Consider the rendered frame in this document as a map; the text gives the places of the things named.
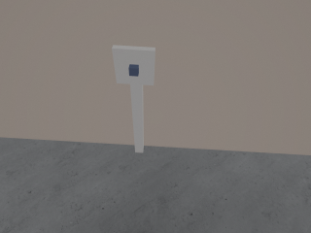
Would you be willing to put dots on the panel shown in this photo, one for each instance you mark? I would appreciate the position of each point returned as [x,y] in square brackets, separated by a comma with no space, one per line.
[145,58]

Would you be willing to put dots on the button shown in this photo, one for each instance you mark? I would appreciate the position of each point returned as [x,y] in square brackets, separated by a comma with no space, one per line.
[133,70]

